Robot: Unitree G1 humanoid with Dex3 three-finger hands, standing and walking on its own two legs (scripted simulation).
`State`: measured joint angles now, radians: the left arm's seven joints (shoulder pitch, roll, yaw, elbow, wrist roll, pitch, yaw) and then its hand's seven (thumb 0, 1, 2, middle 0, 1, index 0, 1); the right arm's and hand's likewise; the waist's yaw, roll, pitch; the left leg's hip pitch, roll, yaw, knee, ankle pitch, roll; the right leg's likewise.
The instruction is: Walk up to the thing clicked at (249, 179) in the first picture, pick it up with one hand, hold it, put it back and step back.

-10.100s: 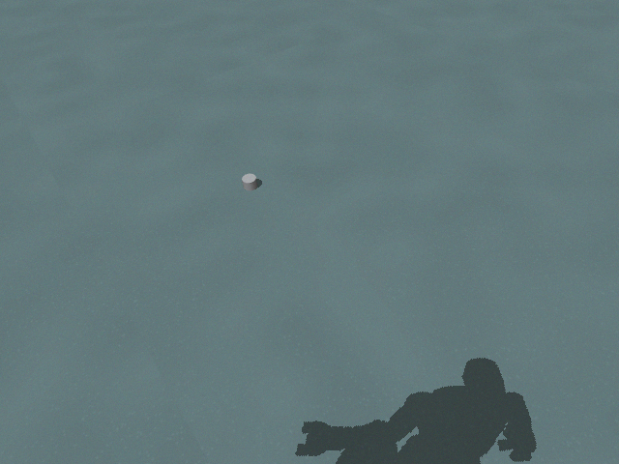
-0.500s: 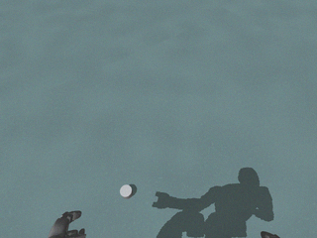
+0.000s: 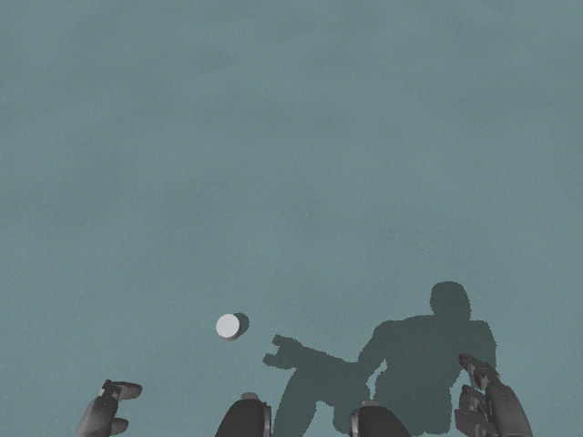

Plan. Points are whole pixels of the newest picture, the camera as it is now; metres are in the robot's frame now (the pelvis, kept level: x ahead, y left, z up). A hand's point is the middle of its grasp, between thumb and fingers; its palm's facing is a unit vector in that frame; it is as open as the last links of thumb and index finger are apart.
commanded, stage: rise first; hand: left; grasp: from above
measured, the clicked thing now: (229, 327) +0.43 +0.24 -0.67
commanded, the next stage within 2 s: none
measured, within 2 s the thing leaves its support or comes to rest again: neither
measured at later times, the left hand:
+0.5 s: hand (162, 385) +0.23 +0.29 -0.32, palm faces -0.44 -0.50 -0.75, open 14.1 cm
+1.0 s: hand (184, 353) +0.31 +0.30 -0.46, palm faces -0.47 -0.11 -0.87, open 14.0 cm
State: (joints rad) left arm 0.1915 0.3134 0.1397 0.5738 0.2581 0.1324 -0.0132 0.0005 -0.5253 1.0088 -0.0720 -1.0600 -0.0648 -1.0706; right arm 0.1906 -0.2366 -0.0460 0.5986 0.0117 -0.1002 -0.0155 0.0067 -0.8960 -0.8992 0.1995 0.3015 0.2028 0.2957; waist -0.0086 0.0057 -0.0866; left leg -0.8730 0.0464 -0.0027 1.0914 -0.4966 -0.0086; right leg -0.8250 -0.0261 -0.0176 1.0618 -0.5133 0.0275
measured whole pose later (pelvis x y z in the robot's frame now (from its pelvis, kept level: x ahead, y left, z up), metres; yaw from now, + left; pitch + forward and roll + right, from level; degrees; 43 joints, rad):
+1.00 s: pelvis -0.09 +0.00 -0.31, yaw -5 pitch +32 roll -7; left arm -0.66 0.67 0.13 1.12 1.11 -0.29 0.24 0.00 -0.53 1.04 -0.07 -1.04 -0.07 -1.04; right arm 0.13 -0.27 -0.04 0.75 -0.06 -0.02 0.08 0.00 -0.89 -0.90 0.20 0.30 0.20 0.30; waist -0.09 0.00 -0.09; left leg -2.17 0.04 -0.11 2.23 -0.63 0.00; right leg -2.08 0.00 -0.04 2.18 -0.67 0.04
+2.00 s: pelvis -0.08 +0.00 -0.37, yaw -8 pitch +33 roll -8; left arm -0.84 0.76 0.16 1.40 1.28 -0.31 0.41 0.00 -0.52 1.00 -0.08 -1.02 -0.09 -1.02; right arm 0.09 -0.27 0.02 0.78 -0.17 -0.02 0.14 0.00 -0.91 -0.90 0.20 0.30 0.20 0.30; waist -0.16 -0.03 -0.03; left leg -2.33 0.04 -0.16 2.43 -0.69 -0.01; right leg -2.23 0.02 -0.06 2.36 -0.71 0.05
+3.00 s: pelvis -0.08 +0.00 -0.37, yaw -9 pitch +32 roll -9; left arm -0.91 0.81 0.14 1.44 1.16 -0.19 0.27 0.00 -0.50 0.95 -0.07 -1.09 -0.10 -1.06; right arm 0.17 -0.29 0.13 0.71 -0.14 -0.01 0.14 0.00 -0.91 -0.89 0.20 0.30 0.20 0.30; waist -0.25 -0.01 0.05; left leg -2.33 0.05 -0.18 2.43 -0.67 -0.01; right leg -2.23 0.04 -0.08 2.35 -0.68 0.05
